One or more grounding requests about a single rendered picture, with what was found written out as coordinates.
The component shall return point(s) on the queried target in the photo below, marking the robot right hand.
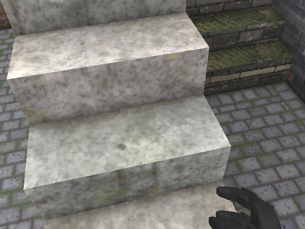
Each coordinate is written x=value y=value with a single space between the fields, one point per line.
x=262 y=216

